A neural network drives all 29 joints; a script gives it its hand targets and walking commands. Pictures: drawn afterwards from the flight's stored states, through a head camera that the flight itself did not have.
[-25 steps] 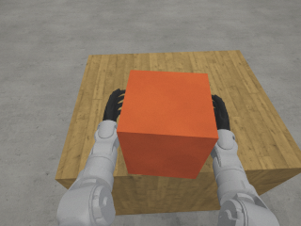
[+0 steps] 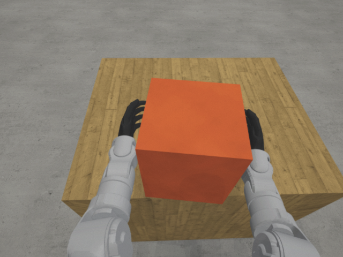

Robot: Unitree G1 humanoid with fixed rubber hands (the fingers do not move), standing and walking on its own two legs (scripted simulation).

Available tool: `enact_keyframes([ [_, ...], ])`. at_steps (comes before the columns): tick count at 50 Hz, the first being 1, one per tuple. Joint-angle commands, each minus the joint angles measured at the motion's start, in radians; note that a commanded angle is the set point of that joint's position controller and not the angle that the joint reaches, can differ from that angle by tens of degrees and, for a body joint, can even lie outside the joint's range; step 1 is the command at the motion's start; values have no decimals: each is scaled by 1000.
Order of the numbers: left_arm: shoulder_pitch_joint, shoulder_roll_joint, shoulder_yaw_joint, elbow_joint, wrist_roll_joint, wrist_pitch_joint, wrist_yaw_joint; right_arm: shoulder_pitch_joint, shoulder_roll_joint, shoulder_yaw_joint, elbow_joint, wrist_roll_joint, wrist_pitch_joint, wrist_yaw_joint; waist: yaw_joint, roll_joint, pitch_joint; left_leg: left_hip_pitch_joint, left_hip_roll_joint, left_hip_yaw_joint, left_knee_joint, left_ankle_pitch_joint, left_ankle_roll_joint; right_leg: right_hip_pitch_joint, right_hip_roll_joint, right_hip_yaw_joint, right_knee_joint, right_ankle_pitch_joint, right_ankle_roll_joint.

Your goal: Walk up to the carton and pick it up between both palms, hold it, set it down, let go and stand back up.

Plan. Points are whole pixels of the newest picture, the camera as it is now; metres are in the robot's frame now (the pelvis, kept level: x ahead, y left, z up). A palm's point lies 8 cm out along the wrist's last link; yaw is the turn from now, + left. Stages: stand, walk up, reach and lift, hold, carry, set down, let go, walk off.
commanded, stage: reach and lift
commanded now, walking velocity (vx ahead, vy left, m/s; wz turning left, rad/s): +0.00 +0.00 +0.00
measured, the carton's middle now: (189, 145) +0.39 -0.03 +0.02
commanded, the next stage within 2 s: none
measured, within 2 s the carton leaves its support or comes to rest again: leaves its support in 0.28 s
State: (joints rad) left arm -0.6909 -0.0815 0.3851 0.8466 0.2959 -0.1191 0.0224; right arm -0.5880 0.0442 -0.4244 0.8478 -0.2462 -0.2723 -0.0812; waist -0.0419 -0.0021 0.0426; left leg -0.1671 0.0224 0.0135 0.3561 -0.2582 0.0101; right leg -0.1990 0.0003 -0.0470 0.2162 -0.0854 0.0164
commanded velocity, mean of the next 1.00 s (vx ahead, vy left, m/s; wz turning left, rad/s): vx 0.00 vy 0.00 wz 0.00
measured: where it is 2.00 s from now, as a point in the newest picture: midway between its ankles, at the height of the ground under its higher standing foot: outside the picture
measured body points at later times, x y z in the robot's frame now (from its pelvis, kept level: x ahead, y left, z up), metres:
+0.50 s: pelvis -0.02 -0.01 +0.00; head +0.02 +0.01 +0.45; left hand +0.39 +0.13 +0.08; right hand +0.37 -0.17 +0.07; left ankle -0.05 +0.10 -0.75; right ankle +0.01 -0.13 -0.75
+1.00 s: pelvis -0.03 -0.01 +0.00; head +0.00 +0.00 +0.45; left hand +0.39 +0.13 +0.09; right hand +0.37 -0.17 +0.09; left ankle -0.05 +0.10 -0.75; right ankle +0.01 -0.13 -0.75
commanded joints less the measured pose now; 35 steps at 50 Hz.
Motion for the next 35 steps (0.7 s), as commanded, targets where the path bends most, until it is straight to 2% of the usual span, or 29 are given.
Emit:
enact_keyframes([
  [1,-406,-464,-271,2,27,3,-101,-506,495,336,-47,-70,-49,147,34,22,-525,-78,-24,57,-21,494,-75,430,21,-44,109,435,-27],
  [7,-455,-466,-280,-11,28,-22,-95,-538,503,330,-52,-87,-83,138,31,24,-568,-113,-25,65,-27,476,-77,467,14,-40,122,463,-22],
  [10,-491,-486,-306,-40,16,-63,-84,-586,513,348,-69,-97,-138,133,33,19,-646,-104,-22,59,-9,556,-81,488,16,-46,142,559,-21],
  [12,-520,-499,-325,-34,5,-101,-78,-604,513,348,-66,-113,-178,126,17,2,-691,-99,-23,55,-9,551,-84,490,13,-49,140,574,-22],
  [14,-567,-510,-344,-32,0,-142,-77,-614,515,334,-35,-135,-217,118,-6,14,-699,-107,-23,52,-15,536,-90,486,9,-53,134,574,-22],
  [15,-581,-515,-348,-22,4,-160,-75,-628,517,330,-19,-143,-234,114,-7,18,-695,-100,-21,47,-17,543,-96,482,10,-55,133,585,-22],
  [16,-593,-515,-350,-26,9,-177,-75,-623,513,326,10,-155,-249,109,-24,13,-685,-96,-23,52,-22,534,-98,477,10,-60,128,571,-22],
  [20,-623,-506,-322,14,38,-215,-80,-638,502,264,98,-200,-293,95,-36,14,-631,-90,-21,55,-51,437,-96,429,9,-79,97,457,-26],
  [25,-647,-502,-286,37,71,-222,-81,-672,484,214,161,-231,-322,85,-30,-4,-607,-63,-24,70,-80,367,-92,372,16,-98,67,352,-24],
  [28,-653,-492,-268,55,77,-210,-79,-701,474,204,182,-226,-323,84,-12,-8,-585,-66,-26,86,-94,316,-87,350,13,-97,51,287,-23],
  [29,-657,-493,-266,59,79,-206,-78,-703,469,192,180,-228,-323,82,-10,6,-595,-66,-26,89,-93,321,-86,355,13,-98,52,279,-26],
  [31,-656,-498,-284,55,73,-190,-74,-706,464,204,194,-214,-310,82,-10,20,-603,-59,-30,87,-91,305,-87,336,12,-94,52,259,-29],
  [32,-659,-493,-274,57,73,-179,-73,-728,466,213,178,-205,-300,83,7,11,-603,-61,-30,89,-94,292,-83,334,15,-92,49,241,-26],
  [35,-652,-486,-291,26,49,-152,-71,-719,479,259,152,-166,-263,80,13,1,-607,-67,-37,95,-89,312,-73,364,17,-78,56,271,-22],
])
